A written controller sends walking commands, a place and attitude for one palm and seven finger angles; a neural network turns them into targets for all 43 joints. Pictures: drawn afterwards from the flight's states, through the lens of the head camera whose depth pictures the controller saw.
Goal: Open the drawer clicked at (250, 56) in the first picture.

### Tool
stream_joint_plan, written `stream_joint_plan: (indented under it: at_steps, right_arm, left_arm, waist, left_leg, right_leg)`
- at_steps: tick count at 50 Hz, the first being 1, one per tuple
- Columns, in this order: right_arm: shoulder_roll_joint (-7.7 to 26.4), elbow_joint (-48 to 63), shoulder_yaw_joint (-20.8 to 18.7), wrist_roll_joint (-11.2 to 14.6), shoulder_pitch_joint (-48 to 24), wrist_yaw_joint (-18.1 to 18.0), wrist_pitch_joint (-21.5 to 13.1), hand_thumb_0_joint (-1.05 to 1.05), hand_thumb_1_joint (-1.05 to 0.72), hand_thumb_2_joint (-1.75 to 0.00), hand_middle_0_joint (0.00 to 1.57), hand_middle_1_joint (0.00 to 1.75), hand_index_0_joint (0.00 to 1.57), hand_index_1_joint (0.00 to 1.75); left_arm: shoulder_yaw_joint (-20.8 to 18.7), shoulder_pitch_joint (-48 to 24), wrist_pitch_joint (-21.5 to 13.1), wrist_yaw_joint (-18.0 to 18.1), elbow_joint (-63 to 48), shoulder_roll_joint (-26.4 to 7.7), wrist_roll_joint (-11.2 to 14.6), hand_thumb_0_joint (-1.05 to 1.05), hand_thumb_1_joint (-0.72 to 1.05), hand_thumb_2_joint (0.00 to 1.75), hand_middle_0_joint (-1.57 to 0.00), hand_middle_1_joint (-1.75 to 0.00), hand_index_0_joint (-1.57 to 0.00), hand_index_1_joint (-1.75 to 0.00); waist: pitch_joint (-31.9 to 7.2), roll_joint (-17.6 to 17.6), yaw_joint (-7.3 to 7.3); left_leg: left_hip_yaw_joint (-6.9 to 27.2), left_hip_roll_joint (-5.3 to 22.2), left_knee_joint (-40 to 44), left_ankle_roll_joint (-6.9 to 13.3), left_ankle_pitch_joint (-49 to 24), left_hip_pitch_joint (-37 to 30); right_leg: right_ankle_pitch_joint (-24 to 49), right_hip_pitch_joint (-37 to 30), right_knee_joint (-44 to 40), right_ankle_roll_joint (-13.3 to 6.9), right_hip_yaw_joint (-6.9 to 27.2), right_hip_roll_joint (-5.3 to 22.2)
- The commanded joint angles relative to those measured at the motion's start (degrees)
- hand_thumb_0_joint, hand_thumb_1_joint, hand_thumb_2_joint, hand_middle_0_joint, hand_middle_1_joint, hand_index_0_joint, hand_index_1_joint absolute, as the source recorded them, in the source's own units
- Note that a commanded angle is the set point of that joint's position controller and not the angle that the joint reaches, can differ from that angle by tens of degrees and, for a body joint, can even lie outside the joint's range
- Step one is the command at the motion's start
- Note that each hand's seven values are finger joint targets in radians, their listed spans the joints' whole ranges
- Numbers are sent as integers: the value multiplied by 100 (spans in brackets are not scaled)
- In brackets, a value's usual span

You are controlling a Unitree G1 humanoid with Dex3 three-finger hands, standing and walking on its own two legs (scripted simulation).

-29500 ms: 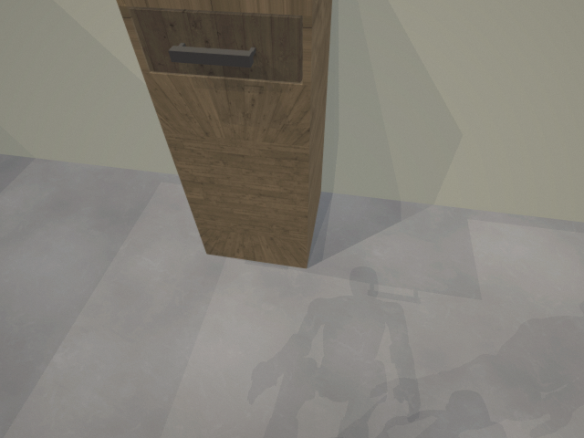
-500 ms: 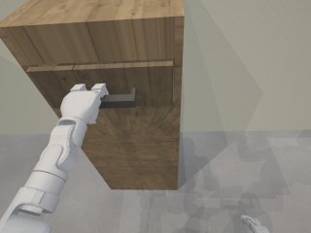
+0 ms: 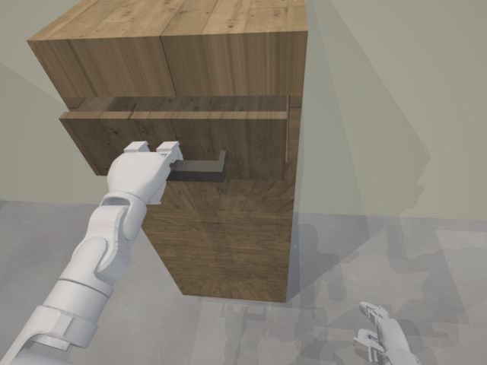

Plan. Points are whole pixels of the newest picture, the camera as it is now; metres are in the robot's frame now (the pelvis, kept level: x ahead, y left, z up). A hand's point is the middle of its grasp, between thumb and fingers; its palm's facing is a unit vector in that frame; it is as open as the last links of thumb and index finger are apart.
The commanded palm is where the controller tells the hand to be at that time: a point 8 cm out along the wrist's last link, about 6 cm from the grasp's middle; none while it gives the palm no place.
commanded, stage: pull the drawer open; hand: left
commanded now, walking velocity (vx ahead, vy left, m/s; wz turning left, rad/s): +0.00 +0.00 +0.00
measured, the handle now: (173, 162) +0.42 +0.16 +0.12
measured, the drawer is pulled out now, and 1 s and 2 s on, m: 0.06 0.27 0.29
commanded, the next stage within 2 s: open the thumb to release the handle in 1.34 s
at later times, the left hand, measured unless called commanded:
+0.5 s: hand (129, 258) +0.24 +0.19 +0.10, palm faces +0.05 -0.13 -0.99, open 6.2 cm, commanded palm +0.19 +0.19 +0.16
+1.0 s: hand (103, 330) +0.15 +0.19 +0.10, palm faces +0.05 -0.15 -0.99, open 6.2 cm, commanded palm +0.09 +0.19 +0.16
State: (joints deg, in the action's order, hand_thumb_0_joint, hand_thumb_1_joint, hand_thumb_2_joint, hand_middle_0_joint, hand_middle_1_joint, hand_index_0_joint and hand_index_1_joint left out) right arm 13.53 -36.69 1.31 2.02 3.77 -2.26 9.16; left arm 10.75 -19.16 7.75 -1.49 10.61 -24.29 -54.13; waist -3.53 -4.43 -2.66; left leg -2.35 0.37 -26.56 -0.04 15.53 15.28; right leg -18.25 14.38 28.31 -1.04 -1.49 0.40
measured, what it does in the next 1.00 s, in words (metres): stands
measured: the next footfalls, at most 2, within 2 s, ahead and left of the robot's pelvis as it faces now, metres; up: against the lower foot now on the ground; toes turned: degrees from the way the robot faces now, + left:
none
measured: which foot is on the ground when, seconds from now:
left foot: down 0.00-1.00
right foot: down 0.00-1.00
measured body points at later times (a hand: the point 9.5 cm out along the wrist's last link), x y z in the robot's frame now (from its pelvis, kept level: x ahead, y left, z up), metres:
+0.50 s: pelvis +0.00 +0.00 +0.00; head +0.00 -0.05 +0.45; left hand +0.23 +0.19 +0.16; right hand +0.22 -0.21 -0.10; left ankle -0.02 +0.12 -0.74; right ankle -0.04 -0.11 -0.74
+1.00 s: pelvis -0.03 +0.00 +0.00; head -0.05 -0.05 +0.44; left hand +0.14 +0.19 +0.16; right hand +0.20 -0.20 -0.08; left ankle -0.02 +0.12 -0.74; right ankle -0.04 -0.11 -0.74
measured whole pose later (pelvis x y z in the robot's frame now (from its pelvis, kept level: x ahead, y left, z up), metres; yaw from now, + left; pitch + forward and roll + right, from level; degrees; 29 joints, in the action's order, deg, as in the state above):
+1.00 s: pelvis -0.03 +0.00 +0.00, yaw -1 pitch -2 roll +0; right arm 15.2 -31.1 2.8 0.7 5.3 1.7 7.5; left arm 6.0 31.4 6.9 4.0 -31.9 -25.8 -52.7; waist -2.6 -6.7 -5.9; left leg -3.2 1.9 -29.0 -0.5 15.5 11.7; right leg -17.1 10.7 29.5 -1.4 -0.6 -1.1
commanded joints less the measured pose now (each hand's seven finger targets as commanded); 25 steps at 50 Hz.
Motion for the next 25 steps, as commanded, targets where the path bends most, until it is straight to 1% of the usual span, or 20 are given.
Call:
stream_joint_plan:
  at_steps: [1,4,5,6,7,9,10,11,12,14,15,16,17,18,19,20,21,22,24,25]
  right_arm:
    - [605,986,-206,-49,-692,60,-245,0,-90,-90,20,30,20,30]
    - [625,1078,-235,-51,-719,149,-259,0,-90,-90,20,30,20,30]
    - [674,1113,-238,-53,-733,169,-271,0,-90,-90,20,30,20,30]
    - [624,1133,-224,-55,-781,206,-277,0,-90,-90,20,30,20,30]
    - [589,1168,-241,-51,-776,234,-290,0,-90,-90,20,30,20,30]
    - [628,1169,-248,-48,-805,274,-301,0,-90,-90,20,30,20,30]
    - [669,1153,-268,-58,-801,276,-322,0,-90,-90,20,30,20,30]
    - [617,1201,-255,-60,-829,307,-347,0,-90,-90,20,30,20,30]
    - [584,1182,-261,-66,-810,324,-358,0,-90,-90,20,30,20,30]
    - [614,1182,-260,-65,-841,342,-363,0,-90,-90,20,30,20,30]
    - [659,1141,-274,-59,-847,342,-368,0,-90,-90,20,30,20,30]
    - [583,1202,-242,-77,-881,374,-389,0,-90,-90,20,30,20,30]
    - [539,1188,-262,-73,-888,375,-392,0,-90,-90,20,30,20,30]
    - [581,1173,-253,-74,-881,378,-392,0,-90,-90,20,30,20,30]
    - [562,1163,-247,-78,-899,383,-380,0,-90,-90,20,30,20,30]
    - [591,1156,-249,-76,-935,373,-401,0,-90,-90,20,30,20,30]
    - [539,1183,-201,-101,-930,392,-414,0,-90,-90,20,30,20,30]
    - [521,1135,-224,-99,-959,374,-399,0,-90,-90,20,30,20,30]
    - [523,1199,-196,-109,-995,385,-392,0,-90,-90,20,30,20,30]
    - [560,1204,-186,-91,-1052,388,-410,0,-90,-90,20,30,20,30]
  left_arm:
    - [-927,-786,-133,125,-1727,-1051,177,0,90,90,-40,-135,-40,-135]
    - [-1207,184,-197,157,-2267,-1123,308,0,90,90,-40,-135,-40,-135]
    - [-1416,494,-210,174,-2407,-1328,368,0,90,90,-40,-135,-40,-135]
    - [-1240,482,-199,199,-2671,-1128,303,0,90,90,-40,-135,-40,-135]
    - [-1197,874,-184,240,-2838,-984,343,0,90,90,-40,-135,-40,-135]
    - [-1275,1098,-126,328,-3088,-1038,322,0,90,90,-40,-135,-40,-135]
    - [-1403,1174,-114,374,-3236,-1181,329,0,90,90,-40,-135,-40,-135]
    - [-1370,1272,-97,426,-3526,-1117,277,0,90,90,-40,-135,-40,-135]
    - [-1245,1603,-64,462,-3513,-936,295,0,90,90,-40,-135,-40,-135]
    - [-1362,1791,-27,532,-3756,-1040,291,0,90,90,-40,-135,-40,-135]
    - [-1533,1799,-28,572,-3901,-1247,318,0,90,90,-40,-135,-40,-135]
    - [-1285,1849,-17,603,-4115,-961,249,0,90,90,-40,-135,-40,-135]
    - [-1234,2203,-16,626,-4103,-863,295,0,90,90,-40,-135,-40,-135]
    - [-1296,2247,-10,656,-4184,-939,268,0,90,90,-40,-135,-40,-135]
    - [-1204,2244,6,671,-4240,-858,239,0,90,90,-40,-135,-40,-135]
    - [-1323,2257,16,690,-4299,-1006,279,0,90,90,-40,-135,-40,-135]
    - [-1263,2234,6,718,-4425,-920,220,0,90,90,-40,-135,-40,-135]
    - [-1311,2543,-1,735,-4300,-924,245,0,90,90,-40,-135,-40,-135]
    - [-1213,2767,-16,757,-4546,-835,205,0,90,90,-40,-135,-40,-135]
    - [-1262,2834,-5,764,-4657,-913,240,0,90,90,-40,-135,-40,-135]
  waist:
    - [-1939,450,-242]
    - [-1817,608,-308]
    - [-1801,650,-352]
    - [-1782,541,-328]
    - [-1700,550,-328]
    - [-1529,490,-324]
    - [-1498,474,-330]
    - [-1620,314,-367]
    - [-1506,406,-332]
    - [-1421,394,-341]
    - [-1421,302,-338]
    - [-1517,270,-365]
    - [-1399,363,-345]
    - [-1352,305,-344]
    - [-1311,268,-330]
    - [-1242,297,-319]
    - [-1330,317,-345]
    - [-1131,405,-325]
    - [-1137,394,-361]
    - [-1168,346,-352]
  left_leg:
    - [-52,-229,-104,189,-2820,-684]
    - [-71,-190,-93,187,-2971,-653]
    - [-77,-182,-100,172,-2923,-635]
    - [-84,-194,-91,184,-2948,-615]
    - [-81,-169,-96,192,-3003,-663]
    - [-74,-160,-73,168,-2907,-621]
    - [-79,-144,-84,162,-2889,-670]
    - [-70,-148,-87,168,-2938,-695]
    - [-68,-143,-117,180,-3034,-731]
    - [-56,-139,-93,154,-2918,-705]
    - [-40,-125,-92,126,-2851,-725]
    - [-34,-137,-97,150,-2874,-754]
    - [-19,-119,-90,158,-2907,-797]
    - [-27,-118,-94,145,-2885,-779]
    - [-12,-115,-78,134,-2827,-813]
    - [-18,-104,-106,129,-2685,-844]
    - [-13,-124,-85,142,-2584,-805]
    - [-4,-123,-60,132,-2569,-763]
    - [-9,-116,-60,130,-2565,-790]
    - [3,-95,-92,114,-2525,-842]
  right_leg:
    - [3669,-1211,26,-34,111,-32]
    - [3931,-1271,71,5,97,-36]
    - [4001,-1362,79,1,111,-13]
    - [3971,-1288,96,11,119,-17]
    - [3910,-1224,84,16,86,-39]
    - [3656,-1084,47,9,73,-77]
    - [3570,-1074,19,-10,96,-76]
    - [3500,-1076,48,-11,95,-73]
    - [3598,-1028,48,-7,73,-88]
    - [3445,-962,30,-7,76,-103]
    - [3289,-965,16,-34,90,-110]
    - [3184,-938,37,-27,57,-101]
    - [3185,-900,5,-18,37,-121]
    - [3118,-825,-8,-12,46,-132]
    - [2964,-751,-28,-16,27,-145]
    - [2920,-740,-69,-31,64,-152]
    - [2806,-749,-62,-23,50,-137]
    - [2839,-744,-87,-26,50,-159]
    - [2821,-726,-91,-4,41,-142]
    - [2821,-730,-107,-16,85,-160]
